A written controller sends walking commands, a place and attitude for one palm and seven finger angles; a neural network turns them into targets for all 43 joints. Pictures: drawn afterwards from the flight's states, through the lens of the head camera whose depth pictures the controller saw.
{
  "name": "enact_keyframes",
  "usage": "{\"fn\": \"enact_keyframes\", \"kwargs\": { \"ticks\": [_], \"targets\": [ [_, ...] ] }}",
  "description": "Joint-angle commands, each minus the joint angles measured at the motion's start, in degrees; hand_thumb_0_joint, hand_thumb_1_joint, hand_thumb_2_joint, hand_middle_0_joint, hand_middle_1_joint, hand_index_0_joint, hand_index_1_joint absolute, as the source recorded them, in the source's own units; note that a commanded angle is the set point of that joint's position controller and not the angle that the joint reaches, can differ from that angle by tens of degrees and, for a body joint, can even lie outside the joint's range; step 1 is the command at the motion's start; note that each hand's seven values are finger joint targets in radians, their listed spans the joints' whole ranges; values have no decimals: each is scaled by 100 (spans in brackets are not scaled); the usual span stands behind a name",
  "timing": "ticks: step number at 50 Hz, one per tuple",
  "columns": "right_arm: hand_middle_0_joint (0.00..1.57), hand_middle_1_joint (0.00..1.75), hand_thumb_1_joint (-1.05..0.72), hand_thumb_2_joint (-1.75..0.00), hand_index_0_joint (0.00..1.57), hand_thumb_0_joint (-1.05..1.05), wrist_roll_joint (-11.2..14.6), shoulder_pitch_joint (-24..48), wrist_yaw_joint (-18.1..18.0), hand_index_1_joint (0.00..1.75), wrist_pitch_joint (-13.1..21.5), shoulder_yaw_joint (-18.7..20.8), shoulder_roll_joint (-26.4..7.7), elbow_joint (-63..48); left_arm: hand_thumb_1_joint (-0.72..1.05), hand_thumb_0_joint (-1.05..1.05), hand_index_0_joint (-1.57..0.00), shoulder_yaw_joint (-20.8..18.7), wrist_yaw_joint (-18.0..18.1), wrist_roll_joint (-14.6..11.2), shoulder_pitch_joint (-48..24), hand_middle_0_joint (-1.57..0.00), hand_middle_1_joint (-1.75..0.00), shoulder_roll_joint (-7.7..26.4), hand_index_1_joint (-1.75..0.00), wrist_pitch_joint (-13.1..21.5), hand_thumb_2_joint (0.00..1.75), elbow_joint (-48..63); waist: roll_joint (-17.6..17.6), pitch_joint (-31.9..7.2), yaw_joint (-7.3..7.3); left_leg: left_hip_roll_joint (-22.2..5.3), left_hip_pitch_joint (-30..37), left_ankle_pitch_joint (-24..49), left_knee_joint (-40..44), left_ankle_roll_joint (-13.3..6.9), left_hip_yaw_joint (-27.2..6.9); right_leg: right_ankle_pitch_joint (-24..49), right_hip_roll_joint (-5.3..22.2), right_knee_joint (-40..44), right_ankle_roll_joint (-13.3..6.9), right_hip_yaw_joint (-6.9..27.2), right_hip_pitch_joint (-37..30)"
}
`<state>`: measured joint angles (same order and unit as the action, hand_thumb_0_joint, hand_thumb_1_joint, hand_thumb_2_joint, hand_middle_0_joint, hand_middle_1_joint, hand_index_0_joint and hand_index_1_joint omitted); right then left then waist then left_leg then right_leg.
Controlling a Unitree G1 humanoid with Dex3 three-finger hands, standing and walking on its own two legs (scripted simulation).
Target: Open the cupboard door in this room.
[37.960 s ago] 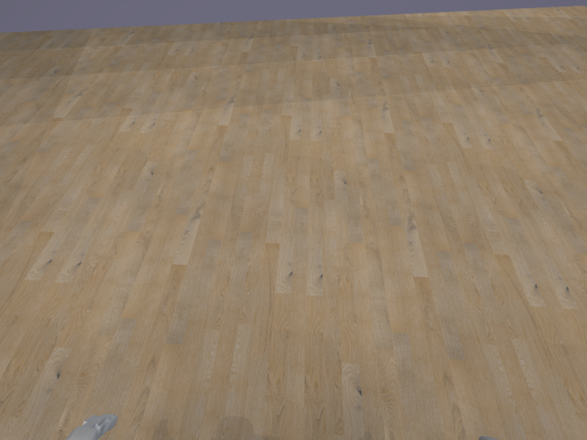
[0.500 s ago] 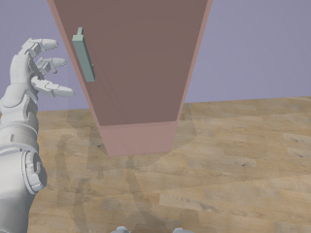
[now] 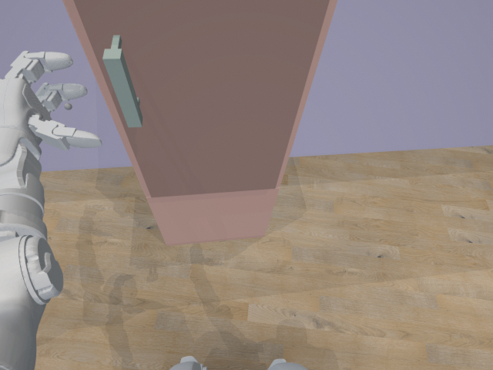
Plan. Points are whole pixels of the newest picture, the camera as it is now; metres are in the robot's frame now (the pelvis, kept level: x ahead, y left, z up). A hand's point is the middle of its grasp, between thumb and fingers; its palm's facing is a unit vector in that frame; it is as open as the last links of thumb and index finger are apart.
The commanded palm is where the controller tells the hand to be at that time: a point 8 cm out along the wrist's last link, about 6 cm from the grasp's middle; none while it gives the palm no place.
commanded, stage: move the hooked fingers beside the handle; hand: left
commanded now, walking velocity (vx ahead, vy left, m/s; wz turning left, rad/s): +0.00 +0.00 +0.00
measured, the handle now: (126, 83) +0.56 +0.17 +0.12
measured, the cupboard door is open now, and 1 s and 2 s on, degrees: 0 0 0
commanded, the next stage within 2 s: slide the fingers in behind the handle in 0.38 s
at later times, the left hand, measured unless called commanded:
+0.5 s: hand (79, 106) +0.50 +0.23 +0.13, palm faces +0.07 -1.00 +0.00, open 14.0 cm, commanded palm +0.47 +0.28 +0.12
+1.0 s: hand (101, 104) +0.50 +0.20 +0.13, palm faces +0.06 -1.00 +0.01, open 14.0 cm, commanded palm +0.47 +0.25 +0.12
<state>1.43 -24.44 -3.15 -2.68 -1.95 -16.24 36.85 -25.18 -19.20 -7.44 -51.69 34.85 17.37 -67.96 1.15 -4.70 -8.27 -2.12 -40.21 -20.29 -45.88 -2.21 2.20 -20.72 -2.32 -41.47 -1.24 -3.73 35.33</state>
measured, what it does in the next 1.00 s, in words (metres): stands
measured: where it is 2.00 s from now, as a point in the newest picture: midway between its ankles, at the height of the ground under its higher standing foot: outside the picture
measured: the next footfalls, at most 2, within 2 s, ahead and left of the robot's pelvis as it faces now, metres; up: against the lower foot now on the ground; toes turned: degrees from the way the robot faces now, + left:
none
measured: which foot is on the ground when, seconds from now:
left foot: down 0.00-1.00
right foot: down 0.00-1.00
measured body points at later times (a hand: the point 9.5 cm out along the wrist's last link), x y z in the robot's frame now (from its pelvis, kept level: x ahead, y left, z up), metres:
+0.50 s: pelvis +0.00 +0.01 +0.00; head +0.09 +0.03 +0.44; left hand +0.49 +0.29 +0.13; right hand +0.02 -0.26 -0.11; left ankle +0.02 +0.09 -0.71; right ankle -0.01 -0.11 -0.71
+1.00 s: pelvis +0.00 +0.00 +0.00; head +0.08 +0.01 +0.44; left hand +0.49 +0.25 +0.13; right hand +0.01 -0.27 -0.11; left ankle +0.02 +0.09 -0.71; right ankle -0.01 -0.11 -0.71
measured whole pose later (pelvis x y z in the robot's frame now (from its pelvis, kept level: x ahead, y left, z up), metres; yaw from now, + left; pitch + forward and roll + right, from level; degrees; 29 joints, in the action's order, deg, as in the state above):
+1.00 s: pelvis +0.00 +0.00 +0.00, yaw +0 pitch +14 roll -3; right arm 0.7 -24.0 -1.7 -1.9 -1.7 -15.5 36.7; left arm -22.3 -12.2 -5.7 -52.9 29.0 17.1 -67.1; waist 1.6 -5.1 -8.8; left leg -1.9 -40.7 -20.9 -47.0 -2.3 2.4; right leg -21.5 -2.1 -43.1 -1.1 -3.4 36.1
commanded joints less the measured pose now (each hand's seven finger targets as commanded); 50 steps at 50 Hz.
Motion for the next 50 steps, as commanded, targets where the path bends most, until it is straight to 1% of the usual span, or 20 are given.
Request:
{"fn": "enact_keyframes", "kwargs": {
  "ticks": [1, 4, 7, 12, 14, 16, 17, 21, 23, 28, 32, 34, 35, 37, 40, 42, 43, 45, 48, 50],
  "targets": [
    [20, 30, -90, -90, 20, 0, 12, -672, -44, 30, 116, 384, -1039, -321, -50, 0, -30, 59, -21, -155, -2442, -30, -120, 1271, -120, 220, 30, 1126, 677, -2188, -11, 25, 2296, 2058, 362, -1, -543, 1711, -110, 423, 20, 202, -109],
    [20, 30, -90, -90, 20, 0, -4, -659, -39, 30, 102, 372, -1050, -348, -50, 0, -30, 2, 63, -147, -2577, -30, -120, 1353, -120, 182, 30, 1155, 480, -2162, -44, 36, 2196, 2089, 350, -23, -531, 1813, -100, 403, 41, 217, -179],
    [20, 30, -90, -90, 20, 0, -26, -639, -15, 30, 108, 375, -1042, -413, -50, 0, -30, -145, 147, -122, -2613, -30, -120, 1505, -120, 332, 30, 1498, 695, -2443, 78, 38, 2397, 2401, 291, 11, -567, 1937, -108, 301, 0, 214, -257],
    [20, 30, -90, -90, 20, 0, -23, -588, 9, 30, 107, 392, -998, -382, -50, 0, -30, 275, 202, -100, -2756, -30, -120, 906, -120, 370, 30, 1517, 806, -2315, -29, -22, 2689, 2478, 285, 79, -706, 1647, -117, 282, -15, 134, 149],
    [20, 30, -90, -90, 20, 0, -24, -571, 7, 30, 106, 371, -1020, -346, -50, 0, -30, 263, 264, -89, -2783, -30, -120, 914, -120, 271, 30, 1211, 702, -2075, -72, -33, 2531, 2143, 347, 92, -738, 1409, -109, 314, -3, 118, 303],
    [20, 30, -90, -90, 20, 0, -30, -613, -4, 30, 123, 367, -1055, -336, -50, 0, -30, 172, 332, -45, -2869, -30, -120, 1069, -120, 221, 30, 1090, 433, -2021, -85, -17, 2314, 1953, 383, 68, -746, 1367, -100, 319, 2, 126, 196],
    [20, 30, -90, -90, 20, 0, -51, -607, 1, 30, 141, 358, -1044, -351, -50, 0, -30, 174, 361, -44, -2966, -30, -120, 1039, -120, 268, 30, 1248, 631, -2164, -60, 2, 2406, 2067, 338, 64, -729, 1426, -94, 286, -13, 144, 190],
    [20, 30, -90, -90, 20, 0, -55, -657, -7, 30, 154, 351, -1049, -306, -50, 0, -30, -12, 425, 80, -3061, -30, -120, 1398, -120, 346, 30, 1100, 505, -2264, -72, 4, 2233, 1969, 282, 59, -695, 1461, -91, 271, 13, 184, 77],
    [20, 30, -90, -90, 20, 0, -62, -654, -5, 30, 162, 333, -1037, -317, -50, 0, -30, 53, 413, 81, -3053, -30, -120, 1324, -120, 385, 30, 1076, 727, -2352, -70, 11, 2317, 2049, 268, 66, -692, 1506, -97, 247, 5, 195, 112],
    [20, 30, -90, -90, 20, 0, -66, -707, 18, 30, 160, 366, -1027, -336, -50, 0, -30, 104, 307, 1, -2905, -30, -120, 1168, -120, 385, 30, 1200, 839, -2614, -39, -18, 2502, 2278, 227, 84, -673, 1627, -120, 233, 3, 173, 77],
    [20, 30, -90, -90, 20, 0, -63, -745, 37, 30, 134, 377, -1008, -321, -50, 0, -30, 261, 337, -53, -2855, -30, -120, 884, -120, 269, 30, 1218, 704, -2287, -66, -16, 2355, 2173, 275, 61, -670, 1540, -131, 279, -3, 130, 117],
    [20, 30, -90, -90, 20, 0, -68, -767, 44, 30, 129, 403, -1023, -331, -50, 0, -30, 39, 429, -28, -2742, -30, -120, 1109, -120, 245, 30, 1292, 671, -2428, 17, -9, 2324, 2191, 275, 58, -634, 1627, -125, 275, 2, 152, -8],
    [20, 30, -90, -90, 20, 0, -71, -742, 64, 30, 138, 388, -993, -345, -50, 0, -30, 192, 455, -36, -2789, -30, -120, 911, -120, 238, 30, 1352, 735, -2356, -15, 10, 2309, 2124, 295, 54, -607, 1603, -129, 292, 7, 150, 0],
    [20, 30, -90, -90, 20, 0, -81, -786, 61, 30, 135, 398, -1017, -317, -50, 0, -30, 52, 554, -3, -2793, -30, -120, 1077, -120, 271, 30, 1343, 414, -2268, -17, 10, 2154, 2058, 303, 27, -625, 1612, -134, 290, 2, 149, -122],
    [20, 30, -90, -90, 20, 0, -72, -739, 92, 30, 149, 411, -968, -350, -50, 0, -30, 102, 627, 55, -2769, -30, -120, 991, -120, 335, 30, 1536, 694, -2434, 18, 28, 2272, 2118, 272, 34, -554, 1705, -123, 281, 11, 198, -128],
    [20, 30, -90, -90, 20, 0, -74, -751, 93, 30, 158, 399, -961, -323, -50, 0, -30, 210, 655, 43, -2833, -30, -120, 827, -120, 336, 30, 1406, 460, -2226, -74, 30, 2149, 1957, 286, 11, -554, 1636, -131, 307, 15, 182, -112],
    [20, 30, -90, -90, 20, 0, -67, -733, 87, 30, 156, 399, -982, -313, -50, 0, -30, 76, 683, 71, -2819, -30, -120, 1018, -120, 326, 30, 1314, 518, -2174, -22, 37, 2056, 1857, 308, 15, -543, 1599, -125, 310, 15, 208, -130],
    [20, 30, -90, -90, 20, 0, -60, -706, 82, 30, 176, 392, -975, -333, -50, 0, -30, 112, 700, 84, -2879, -30, -120, 1001, -120, 315, 30, 1321, 560, -2211, -50, 53, 2022, 1738, 314, 3, -514, 1564, -108, 331, 23, 240, -157],
    [20, 30, -90, -90, 20, 0, -68, -710, 95, 30, 206, 406, -953, -338, -50, 0, -30, 146, 726, 69, -2810, -30, -120, 869, -120, 382, 30, 1409, 555, -2446, -5, 51, 2217, 1921, 281, 20, -538, 1668, -114, 289, 14, 225, -187],
    [20, 30, -90, -90, 20, 0, -58, -661, 102, 30, 215, 387, -929, -330, -50, 0, -30, 331, 727, 49, -2929, -30, -120, 649, -120, 351, 30, 1323, 557, -2237, -100, 57, 2118, 1776, 288, 7, -498, 1616, -112, 325, 35, 235, -103]
  ]
}}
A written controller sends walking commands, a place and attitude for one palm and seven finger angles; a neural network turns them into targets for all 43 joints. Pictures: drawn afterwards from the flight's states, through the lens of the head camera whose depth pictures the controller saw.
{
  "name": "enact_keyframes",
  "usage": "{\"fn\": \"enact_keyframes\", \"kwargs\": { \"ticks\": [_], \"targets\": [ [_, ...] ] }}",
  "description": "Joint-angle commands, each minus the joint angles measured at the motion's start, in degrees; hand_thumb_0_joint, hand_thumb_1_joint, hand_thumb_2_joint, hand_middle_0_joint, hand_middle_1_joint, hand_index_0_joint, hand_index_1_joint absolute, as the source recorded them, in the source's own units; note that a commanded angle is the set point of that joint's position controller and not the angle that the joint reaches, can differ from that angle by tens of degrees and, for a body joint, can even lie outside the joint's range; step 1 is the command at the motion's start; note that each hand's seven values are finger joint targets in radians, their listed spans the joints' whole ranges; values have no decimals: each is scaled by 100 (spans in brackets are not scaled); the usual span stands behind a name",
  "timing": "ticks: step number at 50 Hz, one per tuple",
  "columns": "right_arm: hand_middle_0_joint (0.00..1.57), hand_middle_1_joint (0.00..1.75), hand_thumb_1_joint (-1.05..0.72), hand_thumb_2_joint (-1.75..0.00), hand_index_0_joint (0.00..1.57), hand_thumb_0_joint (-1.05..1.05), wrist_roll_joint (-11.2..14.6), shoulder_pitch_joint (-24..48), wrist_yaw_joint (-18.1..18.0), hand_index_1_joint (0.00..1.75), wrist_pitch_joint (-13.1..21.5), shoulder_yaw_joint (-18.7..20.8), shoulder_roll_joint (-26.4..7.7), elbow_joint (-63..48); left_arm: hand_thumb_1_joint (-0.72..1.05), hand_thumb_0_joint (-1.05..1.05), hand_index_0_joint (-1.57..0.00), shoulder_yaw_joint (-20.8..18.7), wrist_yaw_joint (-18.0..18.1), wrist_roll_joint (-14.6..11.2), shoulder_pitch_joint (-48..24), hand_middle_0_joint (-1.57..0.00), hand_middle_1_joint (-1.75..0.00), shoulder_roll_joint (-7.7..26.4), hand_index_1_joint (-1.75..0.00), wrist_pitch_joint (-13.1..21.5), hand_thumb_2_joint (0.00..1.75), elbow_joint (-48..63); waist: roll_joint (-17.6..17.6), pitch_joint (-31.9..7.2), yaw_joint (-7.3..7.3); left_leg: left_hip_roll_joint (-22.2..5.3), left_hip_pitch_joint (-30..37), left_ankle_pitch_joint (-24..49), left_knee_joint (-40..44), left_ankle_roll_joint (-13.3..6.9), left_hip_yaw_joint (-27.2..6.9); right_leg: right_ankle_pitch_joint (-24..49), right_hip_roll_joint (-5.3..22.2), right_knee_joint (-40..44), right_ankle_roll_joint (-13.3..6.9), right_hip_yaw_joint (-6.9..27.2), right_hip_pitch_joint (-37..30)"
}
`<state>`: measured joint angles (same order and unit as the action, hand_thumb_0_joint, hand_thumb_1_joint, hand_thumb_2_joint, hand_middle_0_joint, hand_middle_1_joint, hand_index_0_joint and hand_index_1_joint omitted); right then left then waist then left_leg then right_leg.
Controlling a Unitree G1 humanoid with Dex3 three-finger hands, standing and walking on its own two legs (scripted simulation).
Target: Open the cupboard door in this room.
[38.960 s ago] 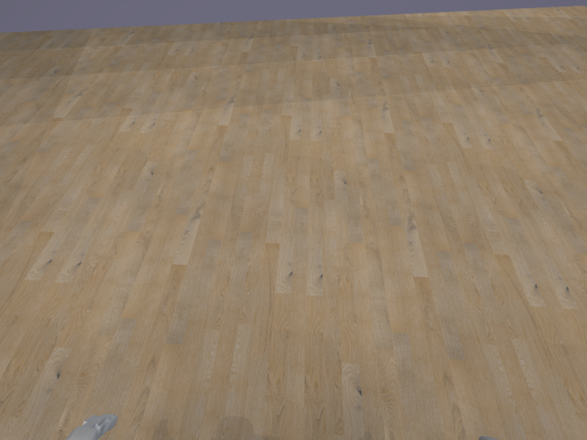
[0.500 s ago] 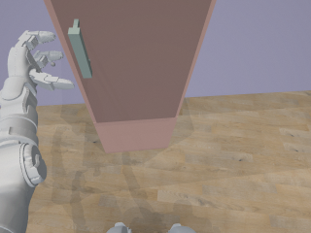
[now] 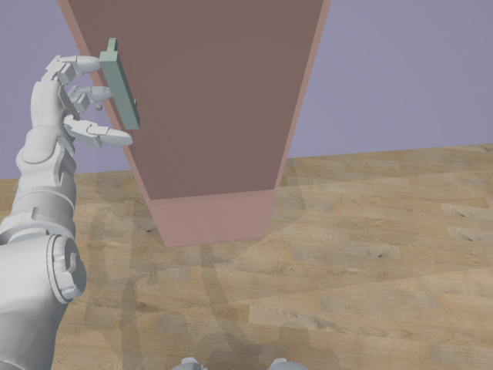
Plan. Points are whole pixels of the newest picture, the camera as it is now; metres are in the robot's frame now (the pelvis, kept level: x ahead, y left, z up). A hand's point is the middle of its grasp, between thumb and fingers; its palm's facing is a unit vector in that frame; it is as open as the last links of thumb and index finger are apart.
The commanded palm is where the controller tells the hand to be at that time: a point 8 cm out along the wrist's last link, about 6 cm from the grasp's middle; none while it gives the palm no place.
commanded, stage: slide the fingers in behind the handle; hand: left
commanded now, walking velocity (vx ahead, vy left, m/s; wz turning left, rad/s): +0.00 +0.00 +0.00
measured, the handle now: (123, 85) +0.56 +0.17 +0.12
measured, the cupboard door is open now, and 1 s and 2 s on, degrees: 0 0 2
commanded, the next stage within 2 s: close the thumb around the handle in 1.08 s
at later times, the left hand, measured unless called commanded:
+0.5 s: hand (125, 106) +0.50 +0.16 +0.13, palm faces +0.06 -1.00 -0.01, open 14.0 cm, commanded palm +0.47 +0.21 +0.12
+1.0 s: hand (131, 103) +0.51 +0.15 +0.13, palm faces +0.07 -1.00 +0.00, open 14.0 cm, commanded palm +0.48 +0.20 +0.12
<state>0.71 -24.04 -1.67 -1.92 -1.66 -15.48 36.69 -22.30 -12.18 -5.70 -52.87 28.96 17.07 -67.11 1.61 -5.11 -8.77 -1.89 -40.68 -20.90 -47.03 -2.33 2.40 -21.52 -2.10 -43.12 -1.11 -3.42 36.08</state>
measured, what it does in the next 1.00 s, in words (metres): stands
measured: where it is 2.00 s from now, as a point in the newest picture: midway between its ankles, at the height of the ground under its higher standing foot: outside the picture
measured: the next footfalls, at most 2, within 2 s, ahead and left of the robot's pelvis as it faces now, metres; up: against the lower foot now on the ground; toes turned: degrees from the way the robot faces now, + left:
none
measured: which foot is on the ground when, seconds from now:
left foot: down 0.00-1.00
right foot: down 0.00-1.00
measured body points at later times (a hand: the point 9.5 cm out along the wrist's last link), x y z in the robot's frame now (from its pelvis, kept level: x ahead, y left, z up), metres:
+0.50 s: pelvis +0.00 -0.01 +0.00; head +0.08 +0.00 +0.44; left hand +0.49 +0.21 +0.13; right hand +0.01 -0.27 -0.12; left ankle +0.02 +0.09 -0.70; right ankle -0.01 -0.11 -0.70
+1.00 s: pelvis +0.00 -0.01 +0.00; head +0.08 +0.00 +0.44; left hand +0.50 +0.21 +0.13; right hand +0.00 -0.27 -0.12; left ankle +0.02 +0.09 -0.70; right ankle -0.01 -0.11 -0.70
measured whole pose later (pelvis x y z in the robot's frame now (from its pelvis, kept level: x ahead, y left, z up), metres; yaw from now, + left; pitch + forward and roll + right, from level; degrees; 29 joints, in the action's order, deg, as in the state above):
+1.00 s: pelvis +0.00 -0.01 +0.00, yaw +0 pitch +15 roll -2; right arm 0.2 -24.3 -0.6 -1.3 -0.9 -15.3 37.4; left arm -20.0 -6.0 -4.8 -54.2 24.2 18.6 -67.5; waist 1.9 -5.1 -9.0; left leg -1.9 -40.4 -20.5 -46.2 -1.6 2.4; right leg -21.8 -2.2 -43.5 -1.8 -3.3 36.5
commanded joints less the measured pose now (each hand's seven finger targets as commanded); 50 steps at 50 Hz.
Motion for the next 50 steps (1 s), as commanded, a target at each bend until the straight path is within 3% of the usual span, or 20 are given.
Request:
{"fn": "enact_keyframes", "kwargs": {
  "ticks": [1, 3, 4, 5, 10, 11, 13, 16, 17, 20, 21, 26, 32, 34, 37, 41, 44, 47, 49, 50],
  "targets": [
    [20, 30, -90, -90, 20, 0, 11, -727, -51, 30, 142, 369, -1020, -294, -50, 0, -30, 17, 35, -108, -2838, -30, -120, 1289, -120, 377, 30, 1214, 381, -2179, -52, 32, 2107, 1815, 407, 17, -540, 1692, -130, 482, 18, 200, -214],
    [20, 30, -90, -90, 20, 0, 1, -698, -39, 30, 147, 368, -1002, -327, -50, 0, -30, 8, 76, -111, -2710, -30, -120, 1224, -120, 393, 30, 1278, 560, -2317, 33, 47, 2220, 1987, 395, 31, -528, 1808, -123, 438, 5, 199, -251],
    [20, 30, -90, -90, 20, 0, 2, -694, -26, 30, 155, 373, -994, -322, -50, 0, -30, 100, 88, -115, -2778, -30, -120, 1103, -120, 397, 30, 1348, 595, -2347, -8, 34, 2324, 2030, 382, 38, -545, 1805, -128, 437, 4, 189, -167],
    [20, 30, -90, -90, 20, 0, 6, -686, -20, 30, 152, 380, -978, -311, -50, 0, -30, 181, 105, -124, -2720, -30, -120, 965, -120, 382, 30, 1294, 421, -2273, -18, 31, 2273, 1996, 380, 36, -546, 1786, -129, 450, 11, 178, -172],
    [20, 30, -90, -90, 20, 0, 1, -678, -10, 30, 151, 385, -989, -299, -50, 0, -30, 91, 275, -88, -2781, -30, -120, 1026, -120, 344, 30, 1212, 259, -2132, -13, 55, 2065, 1798, 410, 19, -522, 1730, -115, 466, 20, 201, -233],
    [20, 30, -90, -90, 20, 0, -4, -661, 6, 30, 164, 371, -968, -320, -50, 0, -30, 207, 297, -92, -2875, -30, -120, 900, -120, 361, 30, 1341, 354, -2202, -29, 77, 2087, 1819, 409, 10, -499, 1785, -112, 465, 24, 224, -280],
    [20, 30, -90, -90, 20, 0, -6, -665, 0, 30, 162, 379, -964, -299, -50, 0, -30, 89, 369, -51, -2847, -30, -120, 1032, -120, 411, 30, 1305, 258, -2268, -11, 86, 2041, 1856, 372, 3, -490, 1877, -106, 445, 26, 248, -363],
    [20, 30, -90, -90, 20, 0, -11, -648, 21, 30, 177, 382, -936, -313, -50, 0, -30, 171, 422, 1, -2843, -30, -120, 906, -120, 476, 30, 1375, 406, -2335, 34, 90, 2112, 1910, 374, 30, -494, 1890, -109, 410, 8, 236, -354],
    [20, 30, -90, -90, 20, 0, -29, -682, 30, 30, 182, 374, -934, -295, -50, 0, -30, 226, 439, -18, -2907, -30, -120, 803, -120, 492, 30, 1377, 346, -2319, -26, 100, 2133, 1947, 357, 9, -491, 1937, -116, 414, 13, 232, -353],
    [20, 30, -90, -90, 20, 0, -14, -680, 19, 30, 176, 395, -960, -282, -50, 0, -30, 0, 486, -27, -2808, -30, -120, 1057, -120, 451, 30, 1237, 131, -2318, 25, 109, 1914, 1766, 391, -8, -430, 1946, -103, 470, 45, 285, -541],
    [20, 30, -90, -90, 20, 0, -13, -648, 27, 30, 183, 378, -947, -322, -50, 0, -30, 69, 475, -27, -2871, -30, -120, 1013, -120, 470, 30, 1411, 355, -2425, 53, 130, 1947, 1788, 409, 1, -413, 2007, -95, 450, 34, 299, -612],
    [20, 30, -90, -90, 20, 0, -8, -667, 44, 30, 177, 391, -928, -265, -50, 0, -30, 294, 518, -39, -2875, -30, -120, 659, -120, 429, 30, 1191, 180, -2084, -54, 114, 1896, 1621, 432, 2, -441, 1821, -113, 508, 37, 259, -393],
    [20, 30, -90, -90, 20, 0, -45, -745, 54, 30, 205, 398, -935, -228, -50, 0, -30, 206, 635, 0, -2995, -30, -120, 743, -120, 519, 30, 1260, 151, -2333, -45, 135, 1920, 1732, 391, -11, -447, 1939, -104, 460, 24, 276, -519],
    [20, 30, -90, -90, 20, 0, -34, -722, 72, 30, 204, 400, -905, -215, -50, 0, -30, 363, 665, 26, -2996, -30, -120, 544, -120, 513, 30, 1199, 292, -2264, -74, 127, 1975, 1745, 398, 3, -439, 1916, -104, 475, 35, 269, -383],
    [20, 30, -90, -90, 20, 0, -54, -777, 66, 30, 198, 405, -946, -195, -50, 0, -30, 122, 709, 73, -3045, -30, -120, 898, -120, 527, 30, 1182, 227, -2333, -38, 151, 1835, 1696, 392, -18, -419, 1957, -101, 468, 33, 309, -561],
    [20, 30, -90, -90, 20, 0, -31, -742, 60, 30, 191, 397, -923, -227, -50, 0, -30, 272, 638, 52, -3008, -30, -120, 697, -120, 492, 30, 1112, 217, -2244, -85, 136, 1859, 1662, 407, -11, -397, 1941, -102, 497, 44, 294, -484],
    [20, 30, -90, -90, 20, 0, -36, -770, 42, 30, 186, 389, -955, -229, -50, 0, -30, 68, 647, 33, -3077, -30, -120, 969, -120, 493, 30, 1138, 212, -2301, -65, 145, 1771, 1644, 414, -19, -400, 1958, -96, 488, 48, 311, -575],
    [20, 30, -90, -90, 20, 0, -48, -781, 53, 30, 184, 409, -932, -253, -50, 0, -30, 100, 616, 22, -2978, -30, -120, 884, -120, 564, 30, 1309, 315, -2513, -18, 146, 1988, 1959, 356, -14, -405, 2176, -110, 427, 27, 292, -622],
    [20, 30, -90, -90, 20, 0, -40, -750, 75, 30, 183, 414, -908, -281, -50, 0, -30, 250, 589, 2, -2820, -30, -120, 633, -120, 584, 30, 1361, 355, -2557, 11, 132, 2118, 2088, 357, 11, -415, 2223, -121, 414, 22, 260, -556],
    [20, 30, -90, -90, 20, 0, -42, -751, 75, 30, 174, 421, -925, -256, -50, 0, -30, 124, 592, -7, -2723, -30, -120, 765, -120, 551, 30, 1266, 367, -2486, 36, 125, 2092, 2082, 351, 12, -398, 2238, -123, 428, 23, 266, -549]
  ]
}}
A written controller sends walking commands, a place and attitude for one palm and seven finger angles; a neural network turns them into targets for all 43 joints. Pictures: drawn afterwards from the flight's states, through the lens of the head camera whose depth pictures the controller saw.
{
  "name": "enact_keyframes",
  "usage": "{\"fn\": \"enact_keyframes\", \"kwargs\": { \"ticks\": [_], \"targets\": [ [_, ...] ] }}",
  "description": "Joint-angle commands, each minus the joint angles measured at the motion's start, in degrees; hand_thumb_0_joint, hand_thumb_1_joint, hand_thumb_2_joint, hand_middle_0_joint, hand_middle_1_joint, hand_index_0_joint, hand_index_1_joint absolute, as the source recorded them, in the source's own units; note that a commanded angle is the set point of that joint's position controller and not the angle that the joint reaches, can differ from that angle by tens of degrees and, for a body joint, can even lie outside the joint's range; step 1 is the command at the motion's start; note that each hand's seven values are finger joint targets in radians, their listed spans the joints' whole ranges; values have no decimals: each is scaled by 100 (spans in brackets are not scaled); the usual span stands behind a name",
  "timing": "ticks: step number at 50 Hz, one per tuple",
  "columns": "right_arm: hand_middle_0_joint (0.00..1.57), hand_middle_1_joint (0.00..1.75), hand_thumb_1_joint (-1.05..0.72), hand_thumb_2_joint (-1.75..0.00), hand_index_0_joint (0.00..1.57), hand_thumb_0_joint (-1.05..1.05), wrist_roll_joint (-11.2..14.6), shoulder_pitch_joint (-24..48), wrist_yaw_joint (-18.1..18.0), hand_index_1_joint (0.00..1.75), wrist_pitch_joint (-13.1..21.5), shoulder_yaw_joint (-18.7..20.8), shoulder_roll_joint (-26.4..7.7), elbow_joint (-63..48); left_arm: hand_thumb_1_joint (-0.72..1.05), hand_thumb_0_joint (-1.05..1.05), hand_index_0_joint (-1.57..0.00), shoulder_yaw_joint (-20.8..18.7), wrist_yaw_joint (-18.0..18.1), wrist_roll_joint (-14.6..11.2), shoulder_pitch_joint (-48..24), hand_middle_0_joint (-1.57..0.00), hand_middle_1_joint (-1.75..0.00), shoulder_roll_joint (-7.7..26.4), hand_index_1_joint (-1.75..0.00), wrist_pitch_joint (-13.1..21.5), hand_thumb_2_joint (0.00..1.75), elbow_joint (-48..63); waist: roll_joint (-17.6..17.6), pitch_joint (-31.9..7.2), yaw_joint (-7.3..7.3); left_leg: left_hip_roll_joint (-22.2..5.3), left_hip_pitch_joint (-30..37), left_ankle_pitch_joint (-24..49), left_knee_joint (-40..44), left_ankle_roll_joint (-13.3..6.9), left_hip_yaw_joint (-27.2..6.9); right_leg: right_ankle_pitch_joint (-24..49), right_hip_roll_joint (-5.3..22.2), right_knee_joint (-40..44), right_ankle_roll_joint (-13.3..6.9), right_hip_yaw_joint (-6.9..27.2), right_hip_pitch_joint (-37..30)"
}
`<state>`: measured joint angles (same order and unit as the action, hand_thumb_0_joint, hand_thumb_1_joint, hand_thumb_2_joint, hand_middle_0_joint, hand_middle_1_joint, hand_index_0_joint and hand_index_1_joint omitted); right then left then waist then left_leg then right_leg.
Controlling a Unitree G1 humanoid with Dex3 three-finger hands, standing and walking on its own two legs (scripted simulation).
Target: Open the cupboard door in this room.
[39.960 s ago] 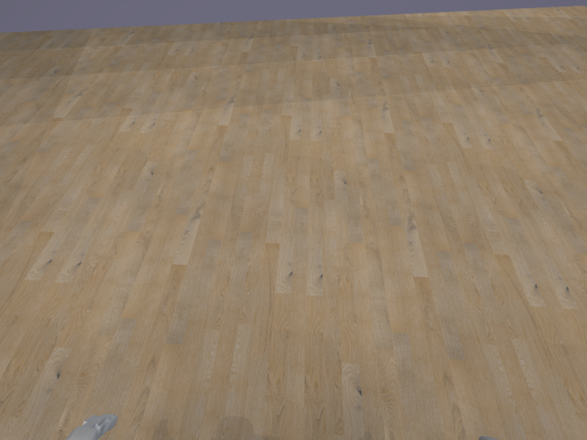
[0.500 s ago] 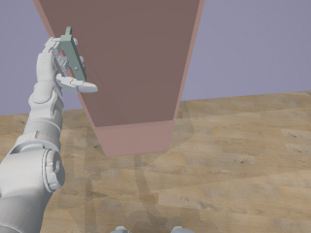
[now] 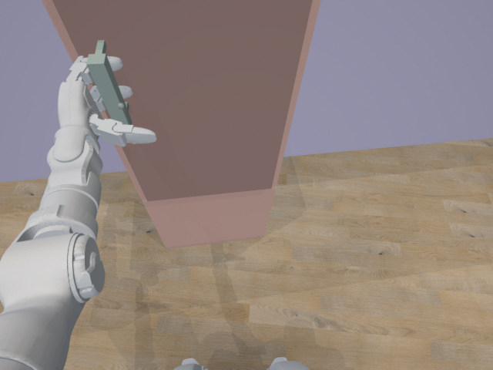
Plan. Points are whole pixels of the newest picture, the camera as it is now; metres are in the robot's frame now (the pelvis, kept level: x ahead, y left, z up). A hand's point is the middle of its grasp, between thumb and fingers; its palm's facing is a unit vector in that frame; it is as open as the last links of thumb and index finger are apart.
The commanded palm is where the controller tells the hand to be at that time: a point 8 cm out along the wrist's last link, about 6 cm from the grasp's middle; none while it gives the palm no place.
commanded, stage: slide the fingers in behind the handle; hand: left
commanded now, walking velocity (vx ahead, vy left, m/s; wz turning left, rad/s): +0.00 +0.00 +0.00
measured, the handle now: (113, 88) +0.56 +0.18 +0.12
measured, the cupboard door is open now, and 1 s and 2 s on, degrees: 0 2 46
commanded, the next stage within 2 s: close the thumb around the handle in 0.08 s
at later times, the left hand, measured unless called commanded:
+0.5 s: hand (122, 109) +0.50 +0.16 +0.13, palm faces +0.07 -1.00 -0.01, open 11.3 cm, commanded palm +0.47 +0.20 +0.12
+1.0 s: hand (123, 112) +0.49 +0.16 +0.13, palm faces +0.08 -1.00 -0.01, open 6.2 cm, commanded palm +0.46 +0.21 +0.12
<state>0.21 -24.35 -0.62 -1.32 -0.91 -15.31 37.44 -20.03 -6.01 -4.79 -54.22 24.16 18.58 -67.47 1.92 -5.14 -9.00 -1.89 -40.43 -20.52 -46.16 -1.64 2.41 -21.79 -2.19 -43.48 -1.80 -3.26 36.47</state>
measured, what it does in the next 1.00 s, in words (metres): stands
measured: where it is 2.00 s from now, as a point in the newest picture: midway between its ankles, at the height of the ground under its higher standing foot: outside the picture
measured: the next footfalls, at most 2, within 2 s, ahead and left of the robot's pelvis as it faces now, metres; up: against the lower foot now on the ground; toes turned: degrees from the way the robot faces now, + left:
none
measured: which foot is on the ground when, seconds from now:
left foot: down 0.00-1.00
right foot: down 0.00-1.00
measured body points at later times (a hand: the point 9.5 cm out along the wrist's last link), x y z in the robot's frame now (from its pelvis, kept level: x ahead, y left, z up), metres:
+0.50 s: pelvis +0.00 +0.00 +0.00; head +0.07 +0.01 +0.44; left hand +0.49 +0.21 +0.13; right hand +0.02 -0.26 -0.12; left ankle +0.01 +0.10 -0.70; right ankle -0.01 -0.10 -0.70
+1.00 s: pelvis +0.00 +0.00 +0.00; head +0.07 +0.00 +0.45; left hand +0.48 +0.21 +0.13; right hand +0.01 -0.27 -0.12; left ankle +0.01 +0.10 -0.70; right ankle -0.01 -0.10 -0.70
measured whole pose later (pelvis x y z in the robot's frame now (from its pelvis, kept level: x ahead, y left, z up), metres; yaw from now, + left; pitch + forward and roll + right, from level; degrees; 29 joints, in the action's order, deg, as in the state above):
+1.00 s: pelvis +0.00 +0.00 +0.00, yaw +0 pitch +13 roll -1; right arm 0.4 -23.2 -0.7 -1.2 -0.5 -15.2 38.3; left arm -18.5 -4.5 -5.4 -51.3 21.6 19.1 -65.5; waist 2.2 -5.4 -8.0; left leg -1.7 -38.4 -20.2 -45.5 -1.5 2.3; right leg -21.7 -2.1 -43.2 -1.9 -3.3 34.6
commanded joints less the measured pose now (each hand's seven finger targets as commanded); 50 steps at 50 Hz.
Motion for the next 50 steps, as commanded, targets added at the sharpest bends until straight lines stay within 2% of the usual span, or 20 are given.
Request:
{"fn": "enact_keyframes", "kwargs": {
  "ticks": [1, 2, 4, 8, 9, 11, 13, 15, 17, 21, 25, 32, 34, 39, 41, 43, 47, 48, 49, 50],
  "targets": [
    [20, 30, -90, -90, 20, 0, 20, -724, -34, 30, 92, 340, -952, -326, -50, 0, -30, -100, -30, -114, -2582, -30, -120, 1264, -120, 352, 30, 1238, 162, -2342, 16, 129, 1923, 1948, 290, -75, -378, 2256, -113, 506, 111, 260, -645],
    [20, 30, -90, -90, 20, 0, 13, -766, -45, 30, 78, 339, -963, -321, -50, 0, -30, -168, -40, -120, -2542, -30, -120, 1345, -120, 339, 30, 1198, 50, -2328, 45, 143, 1840, 1978, 302, -85, -387, 2319, -111, 490, 102, 254, -769],
    [20, 30, -90, -90, 20, 0, 33, -666, -31, 30, 70, 345, -922, -388, -50, 0, -30, 70, -66, -96, -2514, -30, -120, 1074, -120, 331, 30, 1428, 430, -2421, 73, 138, 2069, 2093, 309, -51, -384, 2337, -102, 464, 85, 239, -637],
    [20, 30, -90, -90, 20, 0, 29, -663, -7, 30, 66, 385, -917, -323, -50, 0, -30, 208, -1, -177, -2524, -30, -120, 775, -120, 394, 30, 1580, 227, -2378, 32, 83, 2353, 2297, 290, -27, -488, 2254, -141, 462, 77, 163, -410],
    [20, 30, -90, -90, 20, 0, 26, -636, 0, 30, 65, 374, -913, -314, -50, 0, -30, 261, 18, -176, -2592, -30, -120, 722, -120, 376, 30, 1564, 352, -2301, 17, 88, 2337, 2198, 314, -17, -485, 2163, -135, 476, 75, 164, -351],
    [20, 30, -90, -90, 20, 0, 20, -655, -5, 30, 62, 378, -935, -252, -39, 0, -31, 218, 88, -132, -2624, -31, -121, 780, -121, 318, 35, 1347, 93, -2113, -31, 86, 2188, 1982, 340, -30, -510, 1999, -127, 509, 85, 152, -297],
    [20, 30, -90, -90, 20, 0, 9, -636, -6, 30, 74, 363, -941, -264, -28, 0, -32, 163, 151, -67, -2771, -32, -122, 903, -122, 354, 40, 1415, 251, -2160, -5, 107, 2156, 1888, 341, -32, -502, 1904, -106, 490, 78, 182, -278],
    [20, 30, -90, -90, 20, 0, 0, -611, 13, 30, 101, 359, -897, -271, -16, 0, -32, 396, 158, -31, -2823, -32, -124, 612, -124, 385, 44, 1439, 331, -2217, -42, 101, 2296, 1955, 335, -18, -526, 1906, -112, 469, 70, 159, -210],
    [20, 30, -90, -90, 20, 0, -11, -637, 2, 30, 106, 366, -938, -272, -5, 0, -33, 169, 181, -69, -2670, -33, -125, 810, -125, 418, 49, 1348, 219, -2317, 16, 97, 2313, 2064, 312, -16, -547, 1949, -116, 443, 53, 158, -272],
    [20, 30, -90, -90, 20, 0, 5, -566, 22, 30, 122, 372, -912, -303, 17, 0, -35, 335, 154, -61, -2699, -35, -127, 637, -127, 477, 59, 1496, 376, -2365, 42, 90, 2375, 2077, 304, 12, -531, 1958, -115, 427, 52, 157, -244],
    [20, 30, -90, -90, 20, 0, 6, -568, 2, 30, 107, 365, -935, -266, 40, 0, -36, 216, 162, -75, -2822, -36, -130, 829, -130, 472, 68, 1474, 178, -2295, -15, 100, 2222, 1950, 310, -17, -511, 1988, -115, 462, 80, 190, -331],
    [20, 30, -90, -90, 20, 0, 4, -579, 0, 30, 121, 392, -921, -281, 79, 0, -39, 253, 158, -113, -2662, -39, -134, 705, -134, 544, 85, 1738, 248, -2513, 55, 93, 2458, 2226, 287, -6, -546, 2096, -134, 421, 50, 152, -380],
    [20, 30, -90, -90, 20, 0, 17, -534, 6, 30, 120, 369, -890, -259, 90, 0, -40, 466, 140, -108, -2720, -40, -135, 490, -135, 519, 90, 1632, 289, -2287, -7, 95, 2383, 2084, 313, 1, -540, 2019, -131, 458, 63, 155, -274],
    [20, 30, -90, -90, 20, 0, 17, -563, -30, 30, 128, 380, -934, -202, 90, 0, -40, 111, 181, -77, -2662, -40, -135, 931, -135, 486, 90, 1484, 193, -2319, 53, 125, 2200, 1874, 342, -32, -483, 1998, -109, 509, 70, 206, -450],
    [20, 30, -90, -90, 20, 0, 21, -548, -43, 30, 134, 356, -922, -213, 90, 0, -40, 228, 137, -94, -2760, -40, -135, 822, -135, 446, 90, 1362, 17, -2097, -32, 141, 2012, 1675, 377, -58, -462, 1944, -107, 570, 93, 227, -466],
    [20, 30, -90, -90, 20, 0, 18, -560, -55, 30, 139, 366, -935, -223, 90, 0, -40, 79, 121, -78, -2765, -40, -135, 1048, -135, 509, 90, 1527, 245, -2388, 56, 155, 2121, 1802, 374, -44, -461, 2046, -89, 508, 73, 243, -592],
    [20, 30, -90, -90, 20, 0, 24, -528, -46, 30, 154, 356, -894, -281, 90, 0, -40, 147, 59, -157, -2616, -40, -135, 886, -135, 556, 90, 1665, 256, -2451, 84, 170, 2213, 2003, 338, -56, -426, 2250, -109, 508, 70, 243, -692],
    [20, 30, -90, -90, 20, 0, 27, -509, -47, 30, 145, 355, -904, -291, 90, 0, -40, 31, 58, -161, -2450, -40, -135, 1014, -135, 550, 90, 1616, 197, -2465, 147, 166, 2155, 1979, 349, -51, -420, 2279, -109, 502, 75, 246, -754],
    [20, 30, -90, -90, 20, 0, 30, -496, -55, 30, 138, 351, -921, -298, 90, 0, -40, -28, 56, -170, -2545, -40, -135, 1124, -135, 544, 90, 1670, 189, -2456, 107, 163, 2115, 1940, 360, -58, -395, 2300, -102, 522, 91, 265, -788],
    [20, 30, -90, -90, 20, 0, 39, -481, -63, 30, 129, 340, -893, -268, 90, 0, -40, 181, 45, -155, -2793, -40, -135, 947, -135, 537, 90, 1670, 232, -2314, 3, 163, 2085, 1911, 357, -57, -397, 2295, -98, 540, 98, 268, -714]
  ]
}}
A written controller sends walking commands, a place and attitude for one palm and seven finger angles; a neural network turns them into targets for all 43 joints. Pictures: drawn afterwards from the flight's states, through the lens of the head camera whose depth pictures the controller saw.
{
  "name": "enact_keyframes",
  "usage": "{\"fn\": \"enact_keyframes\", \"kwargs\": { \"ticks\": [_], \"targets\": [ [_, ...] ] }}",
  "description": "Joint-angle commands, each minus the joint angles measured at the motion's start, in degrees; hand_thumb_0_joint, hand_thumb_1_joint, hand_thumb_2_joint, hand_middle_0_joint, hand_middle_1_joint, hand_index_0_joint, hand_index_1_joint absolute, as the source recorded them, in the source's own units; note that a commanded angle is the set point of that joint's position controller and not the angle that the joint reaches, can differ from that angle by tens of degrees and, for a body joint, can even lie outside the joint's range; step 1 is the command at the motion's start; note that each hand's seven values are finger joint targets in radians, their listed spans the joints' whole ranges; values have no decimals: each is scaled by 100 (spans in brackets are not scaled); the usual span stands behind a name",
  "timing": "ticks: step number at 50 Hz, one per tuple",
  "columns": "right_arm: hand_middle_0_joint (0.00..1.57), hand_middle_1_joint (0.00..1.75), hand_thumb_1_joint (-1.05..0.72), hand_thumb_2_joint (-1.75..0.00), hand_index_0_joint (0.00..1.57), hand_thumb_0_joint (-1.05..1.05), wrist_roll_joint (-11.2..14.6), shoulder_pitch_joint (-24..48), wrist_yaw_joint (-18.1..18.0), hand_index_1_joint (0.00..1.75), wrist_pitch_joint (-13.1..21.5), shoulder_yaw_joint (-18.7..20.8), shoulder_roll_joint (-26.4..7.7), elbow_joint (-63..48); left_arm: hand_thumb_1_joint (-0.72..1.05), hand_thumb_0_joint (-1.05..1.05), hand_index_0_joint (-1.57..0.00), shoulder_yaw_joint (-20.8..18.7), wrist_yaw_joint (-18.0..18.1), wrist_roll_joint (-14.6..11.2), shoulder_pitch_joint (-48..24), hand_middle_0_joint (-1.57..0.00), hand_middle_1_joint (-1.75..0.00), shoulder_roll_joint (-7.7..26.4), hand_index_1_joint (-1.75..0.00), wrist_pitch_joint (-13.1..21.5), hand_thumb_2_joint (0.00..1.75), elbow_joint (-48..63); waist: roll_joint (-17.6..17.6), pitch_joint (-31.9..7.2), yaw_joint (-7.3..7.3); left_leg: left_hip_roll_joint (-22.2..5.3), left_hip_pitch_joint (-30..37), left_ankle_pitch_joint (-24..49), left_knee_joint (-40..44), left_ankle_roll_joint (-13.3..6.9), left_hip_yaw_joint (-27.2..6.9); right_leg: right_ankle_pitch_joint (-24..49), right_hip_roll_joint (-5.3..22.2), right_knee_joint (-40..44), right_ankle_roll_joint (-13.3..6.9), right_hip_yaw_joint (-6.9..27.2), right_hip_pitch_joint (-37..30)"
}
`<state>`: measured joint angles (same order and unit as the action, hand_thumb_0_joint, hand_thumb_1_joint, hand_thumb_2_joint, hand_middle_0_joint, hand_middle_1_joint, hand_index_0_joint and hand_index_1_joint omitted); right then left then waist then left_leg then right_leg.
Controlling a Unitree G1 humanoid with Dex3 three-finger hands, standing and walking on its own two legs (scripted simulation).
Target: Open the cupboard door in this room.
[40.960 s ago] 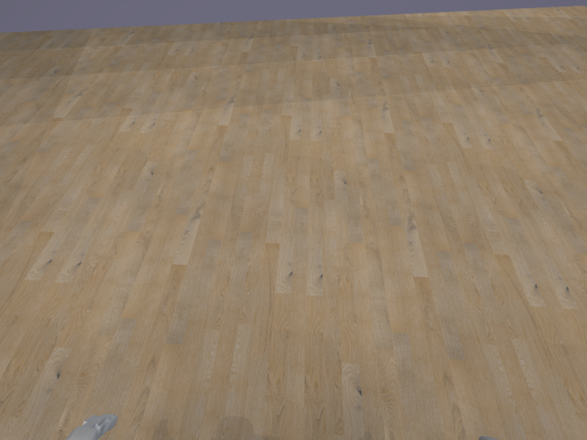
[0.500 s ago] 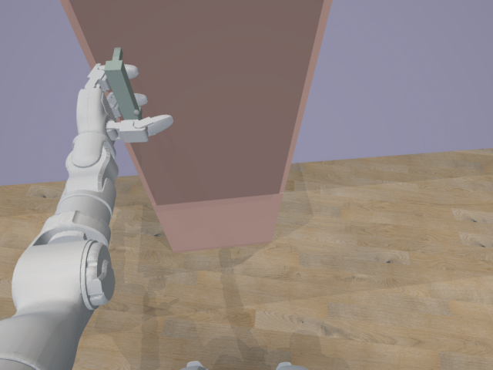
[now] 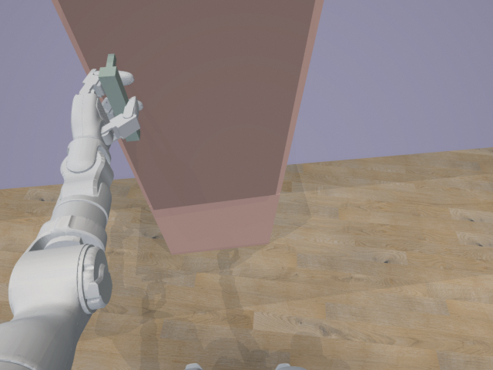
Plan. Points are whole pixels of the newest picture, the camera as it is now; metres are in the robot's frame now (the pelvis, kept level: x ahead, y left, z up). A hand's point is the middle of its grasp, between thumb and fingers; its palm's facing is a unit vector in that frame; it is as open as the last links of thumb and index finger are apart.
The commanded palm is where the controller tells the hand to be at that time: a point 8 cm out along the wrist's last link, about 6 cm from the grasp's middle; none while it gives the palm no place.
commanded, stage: pull the door open along its arc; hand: left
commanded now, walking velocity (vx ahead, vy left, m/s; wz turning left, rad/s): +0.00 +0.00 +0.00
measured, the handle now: (122, 99) +0.55 +0.18 +0.12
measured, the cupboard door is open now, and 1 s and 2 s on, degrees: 2 46 40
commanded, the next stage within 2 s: open thumb and fingers to let go in 0.96 s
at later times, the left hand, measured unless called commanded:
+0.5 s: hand (152, 164) +0.39 +0.11 +0.13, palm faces +0.09 -0.99 +0.05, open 6.6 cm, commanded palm +0.33 +0.16 +0.12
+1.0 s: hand (227, 220) +0.29 +0.01 +0.14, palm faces +0.25 -0.97 -0.02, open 6.9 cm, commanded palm +0.24 +0.05 +0.12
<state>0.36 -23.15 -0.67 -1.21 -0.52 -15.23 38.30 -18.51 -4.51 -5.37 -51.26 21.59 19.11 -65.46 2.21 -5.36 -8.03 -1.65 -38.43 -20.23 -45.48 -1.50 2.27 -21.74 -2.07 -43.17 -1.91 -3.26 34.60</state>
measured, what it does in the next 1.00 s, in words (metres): stands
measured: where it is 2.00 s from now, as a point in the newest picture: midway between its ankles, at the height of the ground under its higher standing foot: outside the picture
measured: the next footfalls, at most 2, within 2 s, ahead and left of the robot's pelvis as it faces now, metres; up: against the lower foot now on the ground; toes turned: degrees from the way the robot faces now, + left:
none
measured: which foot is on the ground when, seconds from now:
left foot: down 0.00-1.00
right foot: down 0.00-1.00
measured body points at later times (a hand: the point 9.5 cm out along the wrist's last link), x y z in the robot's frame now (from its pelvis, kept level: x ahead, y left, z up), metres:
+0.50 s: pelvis +0.01 +0.00 +0.01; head +0.03 -0.02 +0.46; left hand +0.38 +0.17 +0.13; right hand +0.12 -0.25 -0.10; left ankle +0.02 +0.10 -0.71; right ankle -0.01 -0.10 -0.71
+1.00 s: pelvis +0.01 -0.04 +0.02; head -0.02 -0.06 +0.46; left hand +0.27 +0.06 +0.14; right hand +0.22 -0.22 -0.07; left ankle +0.02 +0.10 -0.71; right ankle -0.01 -0.10 -0.71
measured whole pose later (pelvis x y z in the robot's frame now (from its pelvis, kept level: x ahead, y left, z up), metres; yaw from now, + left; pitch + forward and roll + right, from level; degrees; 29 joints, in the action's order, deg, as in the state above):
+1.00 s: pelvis +0.01 -0.04 +0.02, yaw +3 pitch -1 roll +0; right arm -1.9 -6.6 3.3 -8.1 -2.0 -9.4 32.8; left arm 19.1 31.8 -0.8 3.9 -3.6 -11.6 7.8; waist 3.8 -4.0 -1.7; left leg -1.5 -17.3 -18.9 -37.2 1.4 -0.4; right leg -22.1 -2.6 -36.0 -4.4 -5.6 13.1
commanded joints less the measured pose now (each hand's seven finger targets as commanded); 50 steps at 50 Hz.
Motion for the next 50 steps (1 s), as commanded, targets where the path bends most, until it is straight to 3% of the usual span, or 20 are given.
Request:
{"fn": "enact_keyframes", "kwargs": {
  "ticks": [1, 5, 11, 12, 14, 17, 20, 21, 24, 27, 30, 32, 34, 36, 38, 40, 44, 45, 47, 50],
  "targets": [
    [20, 30, -90, -90, 20, 0, 23, -630, -56, 30, 121, 323, -909, -366, 90, 0, -40, -59, -100, -95, -2957, -40, -135, 1241, -135, 487, 90, 1459, 149, -2335, -18, 136, 1895, 1859, 296, -62, -403, 2224, -119, 500, 100, 251, -533],
    [20, 30, -90, -90, 20, 0, 36, -526, -30, 30, 119, 325, -888, -495, 90, 0, -40, -24, -137, -144, -2283, -40, -135, 1085, -135, 503, 90, 1658, 235, -2456, 157, 139, 2033, 2071, 327, -54, -369, 2372, -123, 463, 69, 224, -672],
    [20, 30, -90, -90, 20, 0, 102, -269, 11, 30, 105, 375, -834, -776, 90, 0, -40, 39, -172, -355, -1023, -40, -135, 795, -135, 359, 90, 2758, -23, -2643, 425, 156, 2145, 2513, 409, -88, -235, 3038, -121, 492, 85, 229, -1281],
    [20, 30, -90, -90, 20, 0, 115, -218, 20, 30, 111, 366, -826, -840, 90, 0, -40, 64, -162, -370, -630, -40, -135, 743, -135, 304, 90, 2880, 59, -2545, 502, 158, 2137, 2567, 439, -87, -220, 3067, -117, 505, 68, 222, -1337],
    [20, 30, -90, -90, 20, 0, 145, -61, 39, 30, 129, 360, -778, -911, 90, 0, -40, 179, -136, -456, -110, -40, -135, 494, -135, 152, 90, 3206, -168, -2177, 534, 152, 2045, 2520, 518, -101, -172, 3148, -109, 576, 99, 195, -1371],
    [20, 30, -90, -90, 20, 0, 165, 177, 52, 30, 195, 367, -726, -1091, 90, 0, -40, 316, -40, -498, 617, -40, -135, 281, -135, 23, 90, 4210, -73, -2227, 697, 165, 2190, 2603, 611, -102, -132, 3186, -75, 602, 83, 191, -1617],
    [20, 30, -90, -90, 20, 0, 192, 447, 84, 30, 285, 351, -609, -1211, 90, 0, -40, 698, 86, -542, 1444, -40, -135, -292, -135, -200, 90, 5009, -178, -2009, 757, 135, 2318, 2735, 715, -79, -113, 3273, -48, 658, 110, 141, -1668],
    [20, 30, -90, -90, 20, 0, 188, 697, 103, 30, 345, 335, -447, -1244, 90, 0, -40, 187, 730, -788, 1498, -40, -135, -488, -135, -341, 90, 5442, -116, -1949, 1113, 154, 2194, 2642, 763, -23, -83, 3043, -50, 728, 96, 84, -1770],
    [20, 30, -90, -90, 20, 0, 61, 1002, 201, 30, 405, 272, -389, -1225, 90, 0, -40, 933, 1885, -396, 2069, -40, -135, -1356, -135, -738, 90, 5985, -397, -1400, 931, 127, 2095, 2198, 898, 29, -122, 2578, -21, 777, 107, 5, -1627],
    [20, 30, -90, -90, 20, 0, -90, 1291, 240, 30, 334, 278, -320, -1306, 90, 0, -40, 1398, 2752, 32, 2633, -40, -135, -1879, -135, -1069, 90, 6688, -605, -1551, 973, 112, 2239, 2136, 909, 40, -122, 2430, 40, 794, 103, 18, -1789],
    [20, 30, -90, -90, 20, 0, -181, 1597, 262, 30, 189, 244, -177, -1355, 90, 0, -40, 2052, 3480, 435, 2799, -40, -135, -2551, -135, -1484, 90, 7268, -381, -1407, 937, 108, 2331, 1964, 951, 86, -152, 2199, 114, 857, 60, 9, -1790],
    [20, 30, -90, -90, 20, 0, -258, 1723, 247, 30, 66, 243, -147, -1345, 90, 0, -40, 2233, 3874, 706, 3294, -40, -135, -2686, -135, -1757, 90, 7293, -825, -1256, 927, 111, 2238, 1841, 941, 79, -178, 2180, 159, 1005, 66, 29, -1932],
    [20, 30, -90, -90, 20, 0, -285, 1931, 263, 30, -72, 219, -65, -1361, 90, 0, -40, 2498, 4175, 1005, 3480, -40, -135, -2922, -135, -2008, 90, 7543, -753, -1172, 939, 125, 2272, 1849, 928, 92, -160, 2236, 222, 1074, 41, 71, -1976],
    [20, 30, -90, -90, 20, 0, -270, 2090, 272, 30, -194, 174, 15, -1378, 90, 0, -40, 2816, 4202, 1038, 3789, -40, -135, -3213, -135, -2216, 90, 7707, -577, -1076, 946, 152, 2361, 1802, 926, 110, -157, 2316, 269, 1186, 29, 118, -2055],
    [20, 30, -90, -90, 20, 0, -249, 2240, 256, 30, -285, 135, 63, -1397, 90, 0, -40, 2972, 4114, 894, 4288, -40, -135, -3380, -135, -2343, 90, 7879, -710, -995, 973, 168, 2433, 1742, 953, 116, -182, 2485, 329, 1323, 64, 171, -2213],
    [20, 30, -90, -90, 20, 0, -239, 2392, 274, 30, -354, 86, 134, -1424, 90, 0, -40, 3186, 4043, 800, 4583, -40, -135, -3565, -135, -2435, 90, 8191, -540, -879, 998, 177, 2528, 1753, 933, 135, -191, 2686, 374, 1371, 73, 198, -2282],
    [20, 30, -90, -90, 20, 0, -209, 2565, 392, 30, -473, 18, 194, -1493, 90, 0, -40, 3455, 3891, 696, 5509, -40, -135, -3771, -135, -2728, 90, 8694, -490, -739, 1091, 178, 2554, 1810, 894, 165, -209, 3013, 434, 1415, 83, 192, -2386],
    [20, 30, -90, -90, 20, 0, -212, 2564, 401, 30, -480, 0, 187, -1499, 90, 0, -40, 3535, 3870, 690, 5540, -40, -135, -3789, -135, -2780, 90, 8785, -625, -749, 1064, 193, 2555, 1804, 874, 160, -228, 3096, 449, 1414, 100, 212, -2407],
    [20, 30, -90, -90, 20, 0, -189, 2609, 409, 30, -459, -7, 173, -1472, 90, 0, -40, 3833, 3854, 717, 5131, -40, -135, -3982, -135, -2850, 90, 8832, -544, -567, 944, 197, 2600, 1728, 809, 159, -257, 2972, 493, 1499, 109, 285, -2244],
    [20, 30, -90, -90, 20, 0, -217, 2640, 339, 30, -379, 1, 139, -1367, 90, 0, -40, 3575, 3959, 737, 4578, -40, -135, -3741, -135, -2820, 90, 8425, -715, -481, 910, 268, 2506, 1469, 784, 136, -296, 2628, 529, 1571, 167, 356, -2053]
  ]
}}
